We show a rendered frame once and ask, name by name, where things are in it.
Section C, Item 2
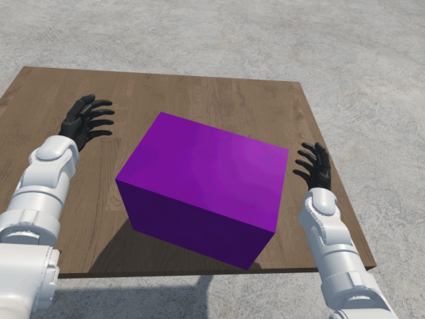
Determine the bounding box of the left robot hand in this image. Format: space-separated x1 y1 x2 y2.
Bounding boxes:
58 94 115 152

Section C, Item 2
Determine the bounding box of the carton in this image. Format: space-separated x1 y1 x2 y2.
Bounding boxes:
115 112 289 270

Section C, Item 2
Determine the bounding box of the robot left forearm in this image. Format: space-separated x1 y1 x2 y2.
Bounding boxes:
0 136 79 247

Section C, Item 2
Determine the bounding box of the left robot upper arm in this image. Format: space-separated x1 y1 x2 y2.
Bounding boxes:
0 243 60 319

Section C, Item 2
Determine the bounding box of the right robot hand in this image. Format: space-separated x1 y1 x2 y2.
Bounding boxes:
293 142 331 191

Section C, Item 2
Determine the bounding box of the table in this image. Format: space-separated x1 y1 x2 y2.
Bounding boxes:
0 66 377 309

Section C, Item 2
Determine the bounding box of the robot right forearm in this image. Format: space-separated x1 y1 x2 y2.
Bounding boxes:
298 187 398 319

